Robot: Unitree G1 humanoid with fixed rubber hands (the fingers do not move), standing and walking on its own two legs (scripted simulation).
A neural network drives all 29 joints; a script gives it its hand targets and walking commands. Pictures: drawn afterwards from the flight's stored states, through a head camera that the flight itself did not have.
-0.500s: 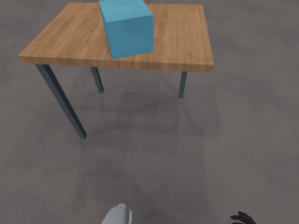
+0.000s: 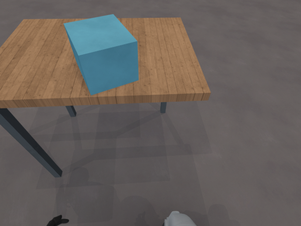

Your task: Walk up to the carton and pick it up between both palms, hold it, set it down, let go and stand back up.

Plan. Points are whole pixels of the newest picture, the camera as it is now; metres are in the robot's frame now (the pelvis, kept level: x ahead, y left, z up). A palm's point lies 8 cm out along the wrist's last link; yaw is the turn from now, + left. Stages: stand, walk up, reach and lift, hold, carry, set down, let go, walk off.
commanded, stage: walk up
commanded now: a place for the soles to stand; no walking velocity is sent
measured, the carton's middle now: (102, 52) +0.67 +0.13 +0.09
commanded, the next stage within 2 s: none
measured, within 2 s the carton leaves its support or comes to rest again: neither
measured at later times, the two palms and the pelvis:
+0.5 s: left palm out of the picture +0.16 +0.35 -0.12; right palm (199, 172) +0.29 -0.18 -0.10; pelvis +0.14 +0.07 -0.01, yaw +1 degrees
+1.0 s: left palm (28, 186) +0.27 +0.34 -0.09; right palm (208, 187) +0.24 -0.19 -0.10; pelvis +0.16 +0.08 +0.00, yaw -4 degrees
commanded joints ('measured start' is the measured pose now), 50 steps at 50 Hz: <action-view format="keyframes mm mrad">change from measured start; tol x32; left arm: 1 141 94 51 -49 8 -31 26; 50 -32 148 9 -1 -37 31 3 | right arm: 1 -42 -139 -24 -92 3 -6 7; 50 -205 -118 -12 -147 28 5 -28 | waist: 1 103 50 -68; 50 83 -66 -85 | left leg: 1 -221 175 -143 -38 123 149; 6 -588 40 -151 753 -196 -15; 23 195 104 -179 -85 519 23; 26 -144 375 -516 -266 103 248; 50 -95 114 -160 -104 162 29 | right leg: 1 371 65 -46 -138 119 -35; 5 475 -449 851 -496 -553 -327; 18 179 -125 49 -287 530 -170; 25 96 20 87 300 -449 32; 50 159 -42 178 -288 33 -49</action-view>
